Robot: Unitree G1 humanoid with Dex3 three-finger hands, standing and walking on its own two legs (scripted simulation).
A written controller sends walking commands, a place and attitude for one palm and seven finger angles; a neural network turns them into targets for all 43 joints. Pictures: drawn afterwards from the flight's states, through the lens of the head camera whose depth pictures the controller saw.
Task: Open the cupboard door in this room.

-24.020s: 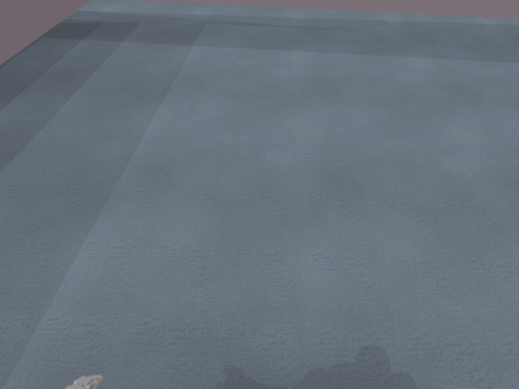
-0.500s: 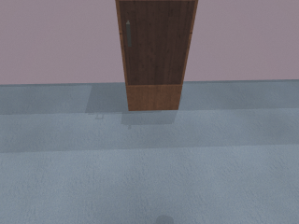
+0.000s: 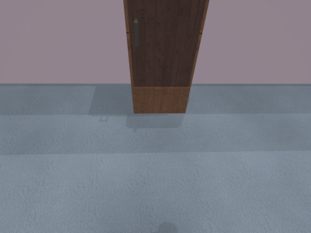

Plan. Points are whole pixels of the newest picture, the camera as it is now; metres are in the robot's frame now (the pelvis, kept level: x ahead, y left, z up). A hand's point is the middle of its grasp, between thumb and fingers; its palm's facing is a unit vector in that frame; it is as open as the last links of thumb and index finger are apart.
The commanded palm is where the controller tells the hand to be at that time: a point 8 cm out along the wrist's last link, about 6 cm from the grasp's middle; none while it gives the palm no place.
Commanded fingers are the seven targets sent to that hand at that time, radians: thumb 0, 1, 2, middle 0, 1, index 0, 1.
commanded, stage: look at it before walking up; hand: left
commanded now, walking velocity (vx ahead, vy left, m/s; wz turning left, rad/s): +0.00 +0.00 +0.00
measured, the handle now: (136, 32) +1.13 +0.17 -0.02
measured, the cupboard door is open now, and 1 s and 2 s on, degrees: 0 0 0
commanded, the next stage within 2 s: walk to a spot facing it in 0.12 s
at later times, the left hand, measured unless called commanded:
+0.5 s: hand out of the picture +0.02 +0.18 -0.18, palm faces -0.07 -0.98 -0.19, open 7.4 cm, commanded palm none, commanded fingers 0.00 0.90 0.90 -0.20 -0.30 -0.20 -0.30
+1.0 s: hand out of the picture +0.14 +0.17 -0.20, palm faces -0.13 -0.98 -0.13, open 7.4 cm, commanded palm none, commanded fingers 0.00 0.90 0.90 -0.20 -0.30 -0.20 -0.30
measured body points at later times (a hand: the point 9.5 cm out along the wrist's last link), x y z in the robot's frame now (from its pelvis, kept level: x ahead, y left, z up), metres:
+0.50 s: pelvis +0.01 +0.00 -0.01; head +0.03 -0.01 +0.44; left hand +0.02 +0.23 -0.16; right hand -0.02 -0.22 -0.17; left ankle -0.01 +0.13 -0.74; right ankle -0.02 -0.09 -0.72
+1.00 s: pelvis +0.21 +0.00 -0.03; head +0.26 +0.01 +0.42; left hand +0.15 +0.22 -0.18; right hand +0.31 -0.25 -0.15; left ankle +0.32 +0.09 -0.75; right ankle +0.02 -0.09 -0.73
